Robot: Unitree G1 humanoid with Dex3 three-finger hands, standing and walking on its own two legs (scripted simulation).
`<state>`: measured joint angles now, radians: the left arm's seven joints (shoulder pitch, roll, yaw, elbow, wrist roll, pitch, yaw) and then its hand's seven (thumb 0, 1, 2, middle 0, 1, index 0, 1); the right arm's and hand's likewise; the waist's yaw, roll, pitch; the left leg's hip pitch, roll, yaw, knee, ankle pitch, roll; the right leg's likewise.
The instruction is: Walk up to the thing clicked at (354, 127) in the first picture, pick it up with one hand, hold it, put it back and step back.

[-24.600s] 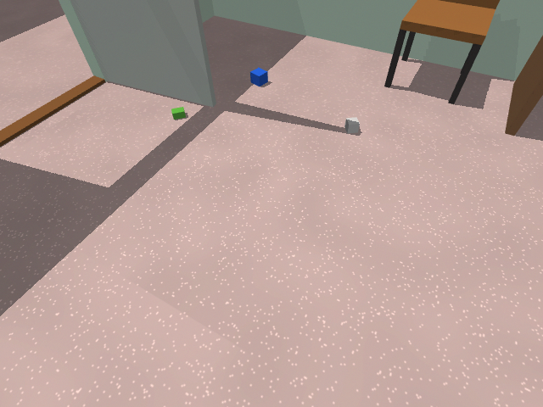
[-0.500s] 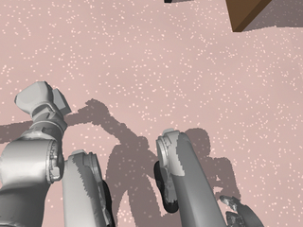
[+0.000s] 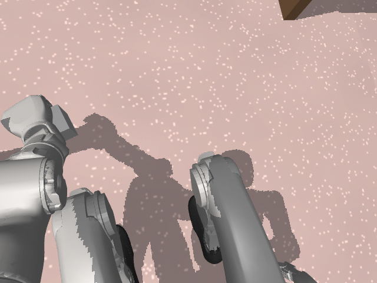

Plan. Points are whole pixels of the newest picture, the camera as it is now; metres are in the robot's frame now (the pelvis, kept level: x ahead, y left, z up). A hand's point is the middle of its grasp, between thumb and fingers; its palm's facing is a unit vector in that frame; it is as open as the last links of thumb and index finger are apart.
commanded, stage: lower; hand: left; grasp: from above
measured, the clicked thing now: (55, 126) +0.49 +0.21 -0.21
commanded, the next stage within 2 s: rest in 0.28 s
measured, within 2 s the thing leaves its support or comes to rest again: neither
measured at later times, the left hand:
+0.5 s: hand (61, 134) +0.48 +0.21 -0.24, palm faces -0.41 -0.22 -0.89, open 8.9 cm
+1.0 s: hand (65, 139) +0.47 +0.21 -0.27, palm faces -0.40 -0.24 -0.88, open 8.9 cm
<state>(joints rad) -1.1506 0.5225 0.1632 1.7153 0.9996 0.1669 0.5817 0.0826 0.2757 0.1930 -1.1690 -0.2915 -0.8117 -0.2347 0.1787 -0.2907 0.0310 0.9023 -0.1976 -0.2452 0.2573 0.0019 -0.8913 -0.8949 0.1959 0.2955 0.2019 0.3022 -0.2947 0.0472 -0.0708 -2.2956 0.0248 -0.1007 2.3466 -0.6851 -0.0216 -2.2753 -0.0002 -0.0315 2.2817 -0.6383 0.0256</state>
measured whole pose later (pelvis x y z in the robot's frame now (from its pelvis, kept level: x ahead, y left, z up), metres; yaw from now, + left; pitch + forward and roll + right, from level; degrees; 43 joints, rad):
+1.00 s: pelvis +0.00 +0.01 -0.03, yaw -5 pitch +33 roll -10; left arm -1.16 0.72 0.24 1.85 1.06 0.05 0.74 0.06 0.26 0.21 -1.19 -0.32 -0.82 -0.27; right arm 0.16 -0.33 0.13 0.85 -0.27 -0.31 0.41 0.00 -0.90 -0.90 0.19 0.30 0.20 0.30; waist -0.39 -0.04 0.11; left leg -2.35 0.02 -0.20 2.48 -0.72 -0.02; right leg -2.29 0.02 -0.11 2.35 -0.64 0.04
